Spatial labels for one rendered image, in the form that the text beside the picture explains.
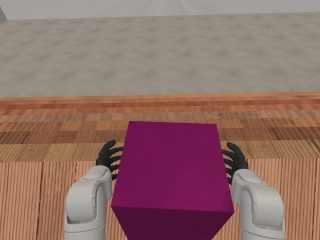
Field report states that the robot left hand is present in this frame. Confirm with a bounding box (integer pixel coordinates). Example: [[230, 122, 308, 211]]
[[95, 139, 124, 181]]

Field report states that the left robot forearm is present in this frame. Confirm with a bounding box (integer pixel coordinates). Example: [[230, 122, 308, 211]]
[[64, 165, 113, 240]]

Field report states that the carton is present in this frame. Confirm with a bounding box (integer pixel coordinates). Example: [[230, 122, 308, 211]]
[[111, 121, 235, 240]]

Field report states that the right robot forearm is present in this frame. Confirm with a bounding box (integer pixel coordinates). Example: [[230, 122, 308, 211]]
[[231, 169, 286, 240]]

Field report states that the robot right hand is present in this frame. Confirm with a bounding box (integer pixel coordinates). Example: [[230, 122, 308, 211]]
[[222, 142, 249, 185]]

